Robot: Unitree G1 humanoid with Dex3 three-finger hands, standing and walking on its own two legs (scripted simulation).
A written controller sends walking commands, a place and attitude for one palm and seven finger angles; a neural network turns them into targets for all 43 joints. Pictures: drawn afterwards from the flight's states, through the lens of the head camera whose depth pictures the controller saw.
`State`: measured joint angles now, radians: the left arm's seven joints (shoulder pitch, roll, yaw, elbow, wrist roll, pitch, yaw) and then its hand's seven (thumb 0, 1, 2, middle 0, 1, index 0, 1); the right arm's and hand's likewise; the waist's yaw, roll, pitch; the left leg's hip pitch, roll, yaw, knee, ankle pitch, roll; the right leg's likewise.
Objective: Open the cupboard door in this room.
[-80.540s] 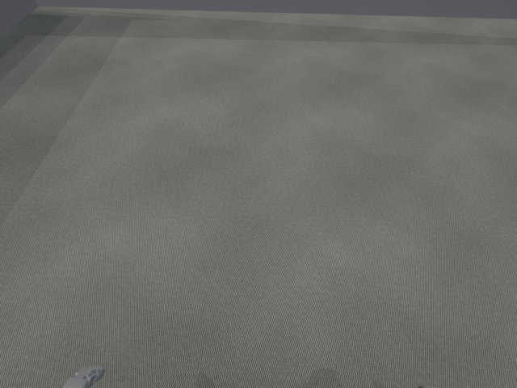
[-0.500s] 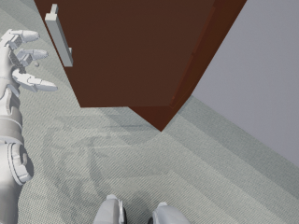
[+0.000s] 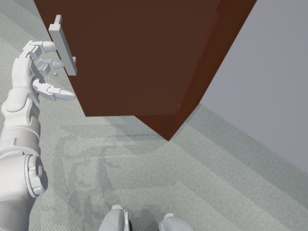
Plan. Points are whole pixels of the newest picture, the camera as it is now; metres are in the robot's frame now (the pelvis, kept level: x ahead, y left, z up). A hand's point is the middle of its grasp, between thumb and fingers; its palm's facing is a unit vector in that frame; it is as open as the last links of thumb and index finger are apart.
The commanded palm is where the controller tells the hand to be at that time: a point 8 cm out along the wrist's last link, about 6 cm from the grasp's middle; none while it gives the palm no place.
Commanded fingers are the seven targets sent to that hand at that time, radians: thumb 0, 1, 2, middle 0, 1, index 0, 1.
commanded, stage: slide the fingers in behind the handle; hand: left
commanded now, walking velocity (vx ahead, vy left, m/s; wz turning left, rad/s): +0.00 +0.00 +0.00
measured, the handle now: (66, 47) +0.57 +0.21 +0.09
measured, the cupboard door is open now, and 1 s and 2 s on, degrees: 43 42 42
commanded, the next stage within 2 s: move the hooked fingers beside the handle in 0.98 s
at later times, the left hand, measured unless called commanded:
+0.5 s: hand (58, 74) +0.49 +0.21 +0.08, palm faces +0.10 -1.00 +0.00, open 14.1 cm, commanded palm +0.47 +0.22 +0.08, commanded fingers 0.00 -0.50 0.30 -0.30 -1.20 -0.30 -1.20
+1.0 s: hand (59, 73) +0.49 +0.21 +0.08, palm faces +0.09 -1.00 +0.00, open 14.2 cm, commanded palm +0.48 +0.21 +0.08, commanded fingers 0.00 -0.50 0.30 -0.30 -1.20 -0.30 -1.20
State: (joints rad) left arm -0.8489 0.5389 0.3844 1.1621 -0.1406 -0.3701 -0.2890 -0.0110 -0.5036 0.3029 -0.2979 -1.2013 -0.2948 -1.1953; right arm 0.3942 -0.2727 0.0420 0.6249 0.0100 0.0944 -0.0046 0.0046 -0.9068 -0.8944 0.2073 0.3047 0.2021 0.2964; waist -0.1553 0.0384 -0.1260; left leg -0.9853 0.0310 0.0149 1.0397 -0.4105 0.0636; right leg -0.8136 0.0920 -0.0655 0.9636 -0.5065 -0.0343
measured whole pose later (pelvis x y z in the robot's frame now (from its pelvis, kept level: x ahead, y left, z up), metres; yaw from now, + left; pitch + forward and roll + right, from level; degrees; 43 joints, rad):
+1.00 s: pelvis -0.01 +0.00 -0.01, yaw +3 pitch +21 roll -5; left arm -0.96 0.46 0.23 1.20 -0.16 -0.40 -0.15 -0.01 -0.50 0.30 -0.24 -1.23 -0.24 -1.22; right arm 0.38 -0.26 0.02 0.69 -0.01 0.03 0.03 0.00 -0.91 -0.89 0.21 0.30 0.20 0.30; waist -0.12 0.04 -0.13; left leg -1.04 0.00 -0.03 1.07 -0.40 0.07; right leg -0.85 0.07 -0.11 1.00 -0.52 -0.03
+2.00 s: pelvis +0.00 -0.01 +0.00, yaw +0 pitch +21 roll -4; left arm -0.88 0.54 0.38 1.19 -0.13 -0.38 -0.27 -0.01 -0.50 0.30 -0.28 -1.20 -0.28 -1.20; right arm 0.40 -0.28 0.04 0.64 0.01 0.08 0.00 0.00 -0.91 -0.89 0.21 0.30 0.20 0.30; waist -0.16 0.04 -0.12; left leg -1.00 0.03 0.01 1.05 -0.41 0.06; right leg -0.83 0.09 -0.07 0.98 -0.51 -0.04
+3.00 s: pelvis -0.01 +0.01 +0.00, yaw +0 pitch +20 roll -5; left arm -0.86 0.62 0.42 1.21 -0.15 -0.37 -0.37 -0.01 -0.50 0.30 -0.30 -1.20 -0.30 -1.20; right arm 0.39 -0.28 0.05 0.63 0.02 0.09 -0.03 0.01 -0.91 -0.89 0.21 0.30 0.20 0.30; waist -0.16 0.03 -0.12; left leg -1.00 0.02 0.01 1.04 -0.40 0.07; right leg -0.83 0.09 -0.07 0.96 -0.49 -0.03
